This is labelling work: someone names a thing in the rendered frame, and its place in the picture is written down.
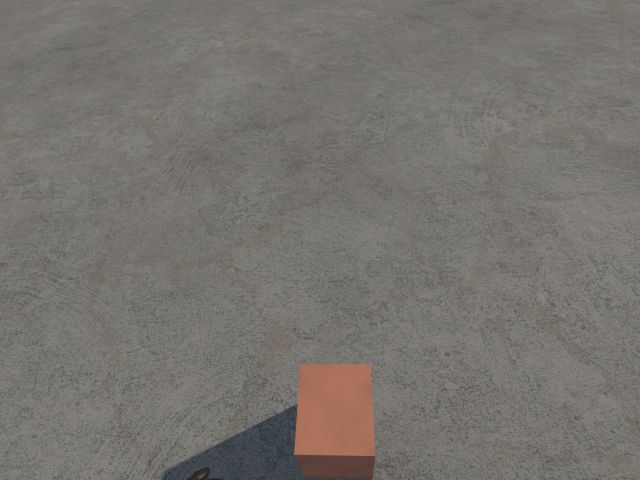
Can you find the carton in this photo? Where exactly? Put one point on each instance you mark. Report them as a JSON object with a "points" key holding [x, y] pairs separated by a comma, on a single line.
{"points": [[334, 427]]}

